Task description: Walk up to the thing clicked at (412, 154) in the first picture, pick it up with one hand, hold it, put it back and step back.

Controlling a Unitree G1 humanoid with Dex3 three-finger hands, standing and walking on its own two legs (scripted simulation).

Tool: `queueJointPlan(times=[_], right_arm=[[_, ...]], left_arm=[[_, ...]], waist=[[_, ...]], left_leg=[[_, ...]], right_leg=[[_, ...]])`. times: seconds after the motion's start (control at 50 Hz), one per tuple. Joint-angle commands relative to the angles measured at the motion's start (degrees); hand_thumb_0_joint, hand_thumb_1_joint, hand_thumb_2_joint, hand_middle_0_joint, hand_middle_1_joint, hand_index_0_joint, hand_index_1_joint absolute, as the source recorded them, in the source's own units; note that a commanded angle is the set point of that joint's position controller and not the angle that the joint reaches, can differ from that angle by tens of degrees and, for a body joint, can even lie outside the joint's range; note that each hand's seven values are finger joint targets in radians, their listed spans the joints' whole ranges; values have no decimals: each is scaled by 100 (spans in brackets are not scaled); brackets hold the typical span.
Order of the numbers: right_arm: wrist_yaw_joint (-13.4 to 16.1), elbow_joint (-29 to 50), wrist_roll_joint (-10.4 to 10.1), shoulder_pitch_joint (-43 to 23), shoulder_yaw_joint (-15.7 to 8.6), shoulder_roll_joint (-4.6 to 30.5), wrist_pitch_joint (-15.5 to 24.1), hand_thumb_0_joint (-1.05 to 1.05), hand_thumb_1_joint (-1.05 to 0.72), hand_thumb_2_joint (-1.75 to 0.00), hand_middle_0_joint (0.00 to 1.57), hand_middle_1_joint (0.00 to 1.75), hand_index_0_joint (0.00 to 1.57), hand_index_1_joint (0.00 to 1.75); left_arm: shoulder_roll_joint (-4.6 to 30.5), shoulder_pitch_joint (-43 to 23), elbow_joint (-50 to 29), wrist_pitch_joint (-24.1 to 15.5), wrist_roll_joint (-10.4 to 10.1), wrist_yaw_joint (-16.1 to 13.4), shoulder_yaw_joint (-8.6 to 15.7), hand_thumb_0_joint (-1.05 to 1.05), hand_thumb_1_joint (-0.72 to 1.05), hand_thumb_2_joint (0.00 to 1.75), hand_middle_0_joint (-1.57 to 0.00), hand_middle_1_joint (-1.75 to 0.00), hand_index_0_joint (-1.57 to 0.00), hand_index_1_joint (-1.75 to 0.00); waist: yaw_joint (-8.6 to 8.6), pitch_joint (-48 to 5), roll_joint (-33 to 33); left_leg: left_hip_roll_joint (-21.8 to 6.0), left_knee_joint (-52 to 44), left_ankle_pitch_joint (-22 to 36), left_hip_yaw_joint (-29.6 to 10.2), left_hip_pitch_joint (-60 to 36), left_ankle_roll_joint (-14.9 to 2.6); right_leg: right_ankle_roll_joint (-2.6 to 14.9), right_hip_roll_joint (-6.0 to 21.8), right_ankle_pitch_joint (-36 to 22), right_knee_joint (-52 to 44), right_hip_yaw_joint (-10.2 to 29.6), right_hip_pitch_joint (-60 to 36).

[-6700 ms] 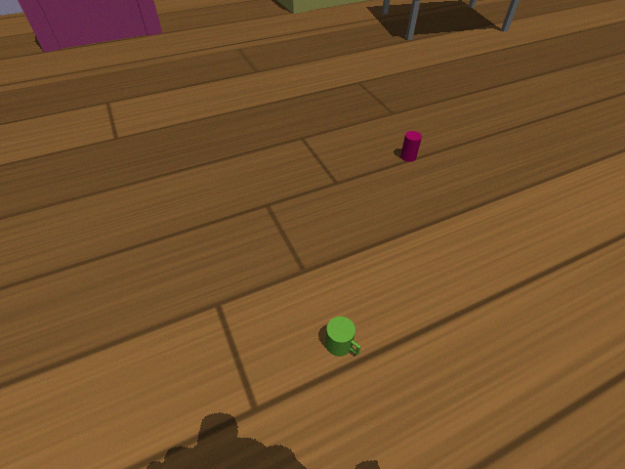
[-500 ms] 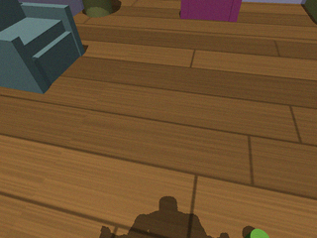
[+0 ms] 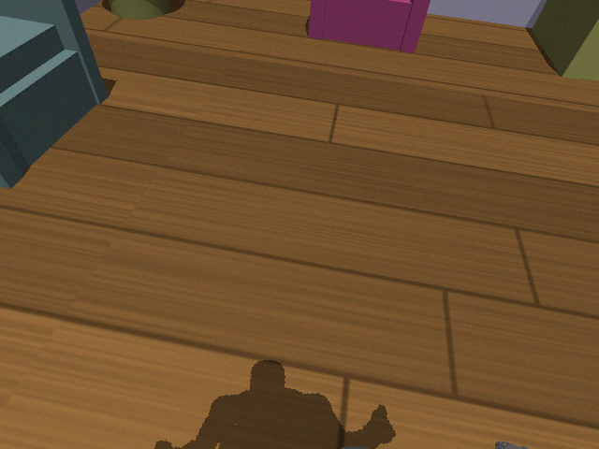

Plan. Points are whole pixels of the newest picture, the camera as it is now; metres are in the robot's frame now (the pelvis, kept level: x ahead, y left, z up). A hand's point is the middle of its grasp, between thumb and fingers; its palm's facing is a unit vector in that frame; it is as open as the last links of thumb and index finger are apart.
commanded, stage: walk up
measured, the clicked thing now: out of the picture +0.71 -1.44 -0.70
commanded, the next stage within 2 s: stand in 1.24 s
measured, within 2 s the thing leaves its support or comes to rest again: neither
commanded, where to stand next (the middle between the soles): +0.23 -0.02 m, yaw -5 degrees
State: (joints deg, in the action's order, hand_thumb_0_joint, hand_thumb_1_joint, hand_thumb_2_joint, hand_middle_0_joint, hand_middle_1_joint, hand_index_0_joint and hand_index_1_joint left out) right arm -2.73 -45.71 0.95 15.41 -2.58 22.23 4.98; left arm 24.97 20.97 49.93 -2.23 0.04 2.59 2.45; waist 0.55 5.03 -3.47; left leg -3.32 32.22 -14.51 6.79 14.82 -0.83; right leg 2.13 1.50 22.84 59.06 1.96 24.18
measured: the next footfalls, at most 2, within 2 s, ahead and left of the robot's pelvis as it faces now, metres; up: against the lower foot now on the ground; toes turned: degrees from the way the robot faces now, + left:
right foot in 0.20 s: +0.20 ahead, -0.14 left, +0.00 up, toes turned -5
left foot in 0.54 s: +0.29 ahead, +0.13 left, +0.00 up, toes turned -1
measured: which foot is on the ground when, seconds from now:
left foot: down 0.00-0.20, up 0.22-0.52, down 0.54-1.00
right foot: up 0.00-0.18, down 0.20-1.00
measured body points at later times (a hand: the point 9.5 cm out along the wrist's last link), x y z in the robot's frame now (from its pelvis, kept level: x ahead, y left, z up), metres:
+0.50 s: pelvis +0.15 -0.01 -0.01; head +0.18 -0.03 +0.44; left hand +0.21 +0.32 -0.10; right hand +0.22 -0.33 -0.13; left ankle +0.24 +0.13 -0.72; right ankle +0.16 -0.15 -0.73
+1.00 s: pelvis +0.18 +0.00 +0.00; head +0.20 +0.00 +0.45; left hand +0.28 +0.31 -0.13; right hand +0.27 -0.31 -0.12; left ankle +0.25 +0.13 -0.73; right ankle +0.16 -0.14 -0.73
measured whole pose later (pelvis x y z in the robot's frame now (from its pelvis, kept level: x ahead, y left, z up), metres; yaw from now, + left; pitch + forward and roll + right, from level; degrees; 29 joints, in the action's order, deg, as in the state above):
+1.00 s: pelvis +0.18 +0.00 +0.00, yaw -6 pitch -2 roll +0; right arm -1.1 -60.9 -0.3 1.9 0.5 20.8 0.6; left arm 21.4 7.7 62.2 -1.1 -0.3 0.2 -0.6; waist 1.1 5.2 0.7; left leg -4.4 31.2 -11.7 3.3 16.9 1.4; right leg -2.0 1.3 17.5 31.1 1.6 11.2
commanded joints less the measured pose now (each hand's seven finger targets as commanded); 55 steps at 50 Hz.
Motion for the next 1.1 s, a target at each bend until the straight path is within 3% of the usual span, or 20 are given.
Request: queueJointPlan(times=[0.0,0.1,0.14,0.16,0.18,0.2,0.22,0.3,0.4,0.44,0.48,0.5,0.52,0.54,0.56,0.62,0.68,0.74,0.98,1.08], right_arm=[[97,428,-9,251,-511,1640,75,0,-90,-90,20,30,20,30],[36,558,-26,-128,-523,1718,-44,0,-90,-90,20,30,20,30],[13,585,-34,-173,-432,1472,-131,0,-90,-90,20,30,20,30],[18,577,-24,55,-321,1181,-150,0,-90,-90,20,30,20,30],[9,694,-29,135,-176,791,-144,0,-90,-90,20,30,20,30],[57,678,-23,-12,-272,1155,-225,0,-90,-90,20,30,20,30],[98,571,-20,-56,-357,1458,-259,0,-90,-90,20,30,20,30],[64,202,-31,416,-370,1335,-308,0,-90,-90,20,30,20,30],[75,103,-53,205,-330,1030,-387,0,-90,-90,20,30,20,30],[124,-33,-74,249,-357,1023,-377,0,-90,-90,20,30,20,30],[182,-168,-69,309,-372,1101,-302,0,-90,-90,20,30,20,30],[226,-169,4,360,-415,1348,-265,0,-90,-90,20,30,20,30],[240,-52,48,64,-422,1587,-225,0,-90,-90,20,30,20,30],[238,6,-64,-321,-416,1805,-233,0,-90,-90,20,30,20,30],[237,-51,-54,-566,-392,1718,-260,0,-90,-90,20,30,20,30],[255,-143,-74,-1041,-262,1546,-318,0,-90,-90,20,30,20,30],[242,-356,-165,-903,-148,1177,-368,0,-90,-90,20,30,20,30],[248,-606,-112,-1179,-114,1297,-310,0,-90,-90,20,30,20,30],[236,-1331,-152,-1595,2,1118,-325,0,-90,-90,20,30,20,30],[231,-1525,-154,-1797,27,1068,-352,0,-90,-90,20,30,20,30]], left_arm=[[942,109,-480,-180,14,48,322,0,90,90,-20,-30,-20,-30],[964,23,-384,-216,66,83,405,0,90,90,-20,-30,-20,-30],[1080,516,-208,-300,78,19,484,0,90,90,-20,-30,-20,-30],[1318,952,-107,-364,81,-51,603,0,90,90,-20,-30,-20,-30],[1886,1379,-134,-433,105,-148,769,0,90,90,-20,-30,-20,-30],[2150,1165,-280,-446,51,-160,731,0,90,90,-20,-30,-20,-30],[2041,735,-452,-433,-18,-165,694,0,90,90,-20,-30,-20,-30],[1607,173,-547,-417,-43,-274,522,0,90,90,-20,-30,-20,-30],[1385,-181,-682,-356,64,-346,322,0,90,90,-20,-30,-20,-30],[1422,-491,-677,-278,23,-359,278,0,90,90,-20,-30,-20,-30],[1215,-615,-643,-169,-35,-368,174,0,90,90,-20,-30,-20,-30],[966,-512,-629,-127,-63,-366,81,0,90,90,-20,-30,-20,-30],[708,-310,-567,-57,-139,-367,4,0,90,90,-20,-30,-20,-30],[975,-148,-335,38,-149,-421,63,0,90,90,-20,-30,-20,-30],[1082,-196,-129,55,-106,-438,97,0,90,90,-20,-30,-20,-30],[1010,27,292,-6,-65,-402,135,0,90,90,-20,-30,-20,-30],[1330,-718,282,-46,19,-366,164,0,90,90,-20,-30,-20,-30],[1022,-945,443,-10,-50,-347,31,0,90,90,-20,-30,-20,-30],[890,-1535,1050,-21,-44,-323,-51,0,90,90,-20,-30,-20,-30],[843,-1729,1231,24,-48,-313,-56,0,90,90,-20,-30,-20,-30]], waist=[[-208,-149,1458],[-63,-141,1341],[242,-455,739],[493,-712,-109],[659,-732,-1446],[560,-552,-1081],[384,-242,-379],[29,-200,-407],[9,-411,-645],[-102,-597,-675],[-218,-669,-261],[-240,-772,310],[-48,-837,977],[-15,-814,1281],[59,-667,1158],[286,-635,1510],[-84,-605,629],[25,-660,965],[-59,-960,341],[-33,-739,275]], left_leg=[[-1391,-1502,647,-1082,-591,-1277],[-1178,-1213,-812,-745,282,-1036],[-878,-153,-734,-372,573,-776],[-627,1103,-699,-151,1052,-597],[87,2806,-1450,124,2092,-274],[213,3416,-1832,-533,2530,-118],[-136,3614,-1714,-954,2513,-75],[-404,2860,-883,-1003,1852,-7],[-143,1317,-334,-505,567,22],[12,960,205,-366,-92,-8],[170,106,822,-352,-621,-111],[-348,-279,1028,-1066,-785,-280],[-1282,-850,586,-2398,-556,-588],[-1803,-1082,-3,-2950,53,-1220],[-1703,-1055,-265,-2903,338,-1275],[-1019,-380,291,-1671,572,-713],[-424,-57,-102,-1128,164,-217],[-684,-520,-70,-1411,95,-326],[-568,-741,1142,-860,-874,-179],[-567,-1037,1019,-801,-1016,-98]], right_leg=[[-150,335,-140,-1074,-134,514],[-121,100,-1071,-2238,-597,-698],[-70,-128,-1254,-2723,-741,-1763],[28,-18,-802,-2995,-308,-2592],[458,1287,36,-3857,1991,-3001],[1190,2238,254,-4444,3852,-2575],[1489,2349,43,-4345,3669,-2168],[1174,1515,-1872,-3792,1526,-1407],[974,1140,-3525,-3233,430,-512],[880,1106,-3180,-2838,352,-133],[533,751,-2252,-2150,193,95],[277,485,-1541,-1739,100,342],[-6,-45,-463,-1262,-71,363],[-65,-134,1013,-839,-90,-104],[-59,13,1093,-768,13,-294],[-6,64,-286,-2118,-245,-906],[228,556,-725,-2828,720,-402],[15,277,-1021,-2686,194,-766],[-32,505,-1961,-3567,394,-1174],[-75,537,-1783,-3945,426,-1097]])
